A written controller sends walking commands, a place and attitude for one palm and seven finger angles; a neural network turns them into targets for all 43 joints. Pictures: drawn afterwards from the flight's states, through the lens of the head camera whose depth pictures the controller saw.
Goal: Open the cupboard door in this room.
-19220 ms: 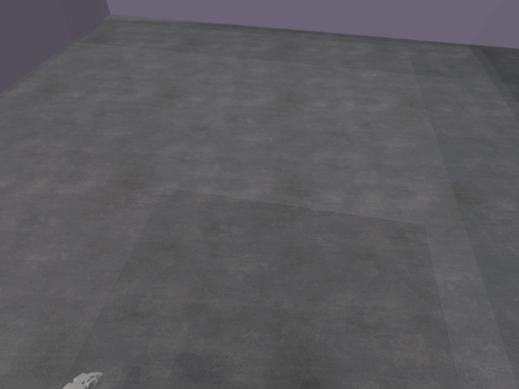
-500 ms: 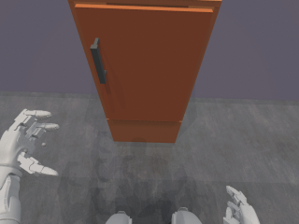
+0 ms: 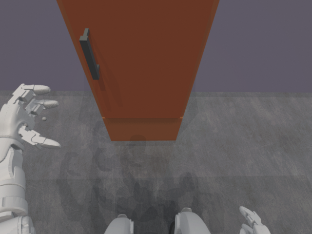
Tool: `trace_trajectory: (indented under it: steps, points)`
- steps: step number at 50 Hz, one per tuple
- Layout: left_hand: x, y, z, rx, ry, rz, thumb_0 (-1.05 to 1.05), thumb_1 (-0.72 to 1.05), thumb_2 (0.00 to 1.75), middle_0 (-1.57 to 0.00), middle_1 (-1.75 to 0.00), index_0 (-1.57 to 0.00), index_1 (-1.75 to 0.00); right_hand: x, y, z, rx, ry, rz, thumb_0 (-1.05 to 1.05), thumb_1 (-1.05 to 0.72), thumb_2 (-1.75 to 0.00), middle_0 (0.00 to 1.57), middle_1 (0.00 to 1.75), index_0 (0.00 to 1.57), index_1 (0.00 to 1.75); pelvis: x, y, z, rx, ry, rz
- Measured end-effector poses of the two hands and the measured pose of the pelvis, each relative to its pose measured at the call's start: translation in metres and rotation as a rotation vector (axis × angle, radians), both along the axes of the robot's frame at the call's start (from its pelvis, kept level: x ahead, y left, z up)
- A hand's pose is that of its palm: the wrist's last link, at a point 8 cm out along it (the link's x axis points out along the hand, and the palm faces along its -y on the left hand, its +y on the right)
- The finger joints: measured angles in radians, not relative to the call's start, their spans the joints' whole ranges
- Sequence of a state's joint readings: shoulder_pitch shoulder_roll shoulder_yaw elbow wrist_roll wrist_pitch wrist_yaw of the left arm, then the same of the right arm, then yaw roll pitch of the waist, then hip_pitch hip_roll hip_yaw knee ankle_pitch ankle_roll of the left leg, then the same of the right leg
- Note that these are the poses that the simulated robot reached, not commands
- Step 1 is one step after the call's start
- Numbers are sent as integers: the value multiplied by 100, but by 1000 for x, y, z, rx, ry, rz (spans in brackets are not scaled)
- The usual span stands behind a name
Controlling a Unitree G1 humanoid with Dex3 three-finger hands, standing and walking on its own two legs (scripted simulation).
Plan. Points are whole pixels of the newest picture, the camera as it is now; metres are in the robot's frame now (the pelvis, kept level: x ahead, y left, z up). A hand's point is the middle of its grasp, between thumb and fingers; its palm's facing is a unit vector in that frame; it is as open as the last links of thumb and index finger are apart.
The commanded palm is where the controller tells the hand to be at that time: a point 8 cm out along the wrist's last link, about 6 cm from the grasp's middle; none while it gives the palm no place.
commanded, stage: move the hooked fingers beside the handle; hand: left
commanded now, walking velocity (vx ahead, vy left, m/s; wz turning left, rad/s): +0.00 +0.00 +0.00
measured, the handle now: (91, 55) +0.61 +0.21 +0.05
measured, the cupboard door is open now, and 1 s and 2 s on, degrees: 0 0 0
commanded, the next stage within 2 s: slide the fingers in behind the handle in 1.92 s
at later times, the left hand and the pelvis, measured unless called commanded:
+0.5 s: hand (54, 93) +0.45 +0.28 +0.06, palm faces +0.03 -1.00 -0.02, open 14.0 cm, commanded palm +0.44 +0.33 +0.05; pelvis +0.00 +0.01 -0.01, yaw -1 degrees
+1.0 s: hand (63, 70) +0.54 +0.28 +0.06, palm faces +0.02 -1.00 -0.02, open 14.0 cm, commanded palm +0.53 +0.32 +0.05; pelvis +0.00 +0.02 -0.02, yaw -2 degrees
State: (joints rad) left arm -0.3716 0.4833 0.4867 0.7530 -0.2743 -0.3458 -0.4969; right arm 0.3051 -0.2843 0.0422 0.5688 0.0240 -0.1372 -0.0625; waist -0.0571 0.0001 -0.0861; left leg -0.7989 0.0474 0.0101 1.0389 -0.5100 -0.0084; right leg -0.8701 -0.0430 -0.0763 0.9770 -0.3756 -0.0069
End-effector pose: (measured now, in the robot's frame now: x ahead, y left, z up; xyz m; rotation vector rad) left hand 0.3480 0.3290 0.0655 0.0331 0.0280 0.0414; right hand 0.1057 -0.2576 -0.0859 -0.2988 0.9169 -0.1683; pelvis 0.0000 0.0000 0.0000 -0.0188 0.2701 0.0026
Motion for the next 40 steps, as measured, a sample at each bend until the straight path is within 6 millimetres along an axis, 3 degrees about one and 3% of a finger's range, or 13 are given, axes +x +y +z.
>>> trace_trajectory:
  steps: [9,26,40]
  points:
    - [25,-2,-1,-6,-4,-5,-1,-50,30,-30,-120,-30,-120,-31,-6,-7,-10,117,-51,1,-91,-90,20,30,20,30,1,2,-1,-1,24,-9]
    - [83,1,-3,-10,1,-10,-1,-50,30,-30,-120,-30,-120,-60,-5,-15,-32,248,-101,1,-91,-90,20,30,20,30,-2,6,-10,-14,80,-14]
    - [134,5,-7,-8,10,-20,-1,-50,30,-30,-120,-30,-120,-99,1,-20,-57,406,-150,1,-91,-90,20,30,20,30,-3,14,-20,-33,148,-13]
